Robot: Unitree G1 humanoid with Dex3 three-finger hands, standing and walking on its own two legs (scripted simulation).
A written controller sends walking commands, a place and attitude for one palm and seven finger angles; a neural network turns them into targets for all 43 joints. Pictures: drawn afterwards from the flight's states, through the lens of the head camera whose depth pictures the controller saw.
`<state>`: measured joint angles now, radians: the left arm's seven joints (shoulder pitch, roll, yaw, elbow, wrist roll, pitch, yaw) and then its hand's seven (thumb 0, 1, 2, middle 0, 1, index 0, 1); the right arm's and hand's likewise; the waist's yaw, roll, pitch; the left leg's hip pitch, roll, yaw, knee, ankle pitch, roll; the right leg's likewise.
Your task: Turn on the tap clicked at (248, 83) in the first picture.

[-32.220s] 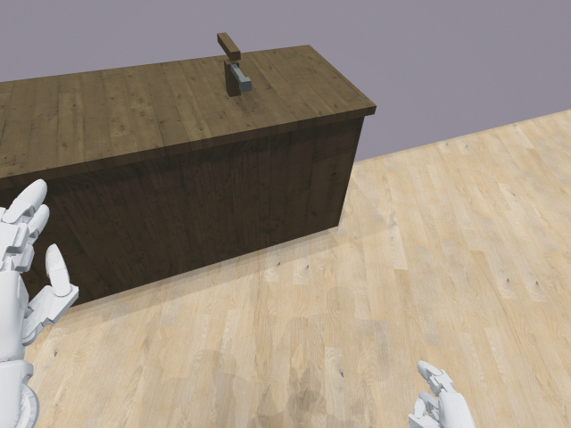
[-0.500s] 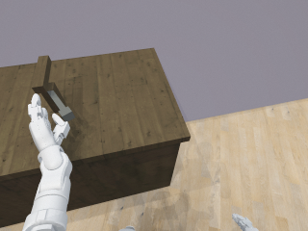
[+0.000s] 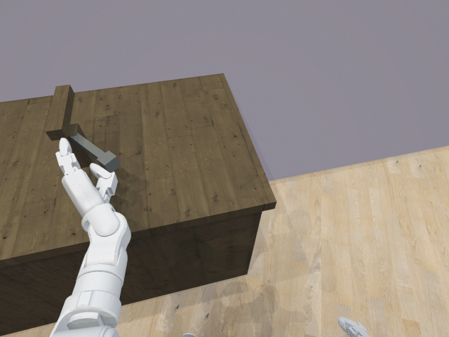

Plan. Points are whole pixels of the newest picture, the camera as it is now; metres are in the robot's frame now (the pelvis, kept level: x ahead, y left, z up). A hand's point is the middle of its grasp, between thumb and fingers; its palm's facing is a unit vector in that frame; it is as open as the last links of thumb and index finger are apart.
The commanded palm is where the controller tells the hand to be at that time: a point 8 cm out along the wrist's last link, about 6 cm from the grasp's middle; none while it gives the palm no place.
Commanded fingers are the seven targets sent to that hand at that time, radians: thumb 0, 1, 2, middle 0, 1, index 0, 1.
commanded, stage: push the lever round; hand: left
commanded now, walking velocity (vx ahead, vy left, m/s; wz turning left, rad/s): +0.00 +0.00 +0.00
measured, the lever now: (109, 162) +0.42 +0.23 +0.07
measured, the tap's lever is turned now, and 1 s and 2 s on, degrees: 39 60 85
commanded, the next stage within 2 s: lift the hand up off the lever in 1.54 s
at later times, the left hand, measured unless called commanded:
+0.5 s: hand (123, 170) +0.40 +0.20 +0.06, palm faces +0.73 -0.68 -0.08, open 7.7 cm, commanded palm +0.35 +0.22 +0.06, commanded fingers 0.00 0.90 0.90 -0.15 -0.15 -0.15 -0.15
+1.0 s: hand (137, 159) +0.43 +0.18 +0.06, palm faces +0.78 -0.62 -0.10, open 7.6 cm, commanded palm +0.38 +0.19 +0.06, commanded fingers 0.00 0.90 0.90 -0.15 -0.15 -0.15 -0.15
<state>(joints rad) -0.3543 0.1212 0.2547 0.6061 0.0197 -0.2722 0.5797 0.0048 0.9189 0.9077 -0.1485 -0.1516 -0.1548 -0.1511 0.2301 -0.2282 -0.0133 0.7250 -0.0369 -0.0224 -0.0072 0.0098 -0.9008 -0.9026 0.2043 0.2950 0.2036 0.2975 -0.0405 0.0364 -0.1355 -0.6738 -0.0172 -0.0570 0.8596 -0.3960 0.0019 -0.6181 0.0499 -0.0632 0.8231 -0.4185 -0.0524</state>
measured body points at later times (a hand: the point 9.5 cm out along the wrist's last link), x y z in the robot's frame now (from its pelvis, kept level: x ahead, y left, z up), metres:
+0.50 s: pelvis +0.00 +0.00 +0.00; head +0.04 +0.01 +0.45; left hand +0.36 +0.24 +0.07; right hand +0.10 -0.24 -0.13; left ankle +0.01 +0.12 -0.70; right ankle -0.01 -0.09 -0.70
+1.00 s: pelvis -0.01 +0.00 -0.01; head +0.05 +0.00 +0.44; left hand +0.38 +0.21 +0.07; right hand +0.08 -0.24 -0.14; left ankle +0.01 +0.12 -0.70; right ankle -0.01 -0.09 -0.70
